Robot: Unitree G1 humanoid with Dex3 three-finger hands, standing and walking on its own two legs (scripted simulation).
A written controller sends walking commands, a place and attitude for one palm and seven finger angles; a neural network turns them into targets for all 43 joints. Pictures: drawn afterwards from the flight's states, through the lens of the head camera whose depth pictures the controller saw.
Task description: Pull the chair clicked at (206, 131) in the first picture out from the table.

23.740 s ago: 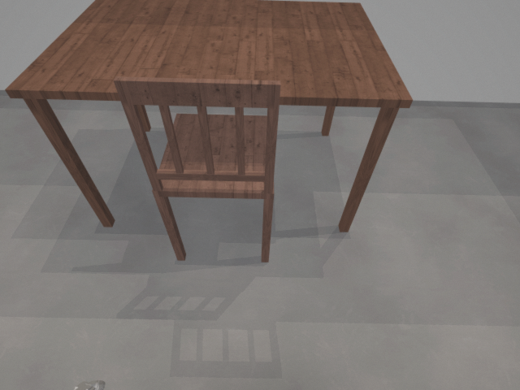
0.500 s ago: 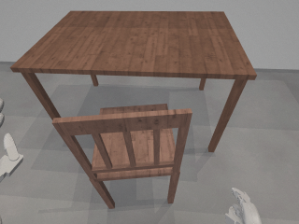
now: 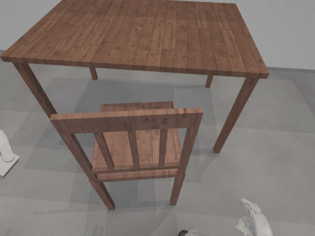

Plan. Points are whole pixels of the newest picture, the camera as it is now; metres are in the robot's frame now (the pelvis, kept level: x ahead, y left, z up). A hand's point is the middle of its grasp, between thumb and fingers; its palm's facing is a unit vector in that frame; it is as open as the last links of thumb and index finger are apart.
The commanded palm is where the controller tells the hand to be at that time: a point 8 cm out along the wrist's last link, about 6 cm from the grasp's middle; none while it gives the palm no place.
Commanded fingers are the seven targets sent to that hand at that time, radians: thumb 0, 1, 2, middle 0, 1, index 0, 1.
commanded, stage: step back with the hand held close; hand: left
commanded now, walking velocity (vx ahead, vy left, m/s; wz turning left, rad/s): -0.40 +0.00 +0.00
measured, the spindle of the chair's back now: (134, 149) +0.39 +0.10 -0.08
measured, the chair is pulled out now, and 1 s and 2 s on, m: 0.25 0.25 0.25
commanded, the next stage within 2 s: stop stepping back and stand still in 1.34 s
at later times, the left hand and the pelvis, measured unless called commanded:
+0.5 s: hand (11, 160) +0.21 +0.27 +0.18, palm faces +0.42 -0.75 -0.50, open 7.4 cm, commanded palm +0.13 +0.31 +0.20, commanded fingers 0.00 0.90 0.90 -0.20 -0.30 -0.20 -0.30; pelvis +0.00 +0.00 +0.00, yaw +1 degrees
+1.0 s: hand out of the picture +0.15 +0.28 +0.18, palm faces +0.48 -0.74 -0.47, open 7.4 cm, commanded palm +0.10 +0.29 +0.20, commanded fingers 0.00 0.90 0.90 -0.20 -0.30 -0.20 -0.30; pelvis -0.04 +0.00 +0.02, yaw -1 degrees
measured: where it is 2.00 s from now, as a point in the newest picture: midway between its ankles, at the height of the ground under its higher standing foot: outside the picture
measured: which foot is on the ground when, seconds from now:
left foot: down 0.00-1.00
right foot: down 0.00-0.82, up 0.84-1.00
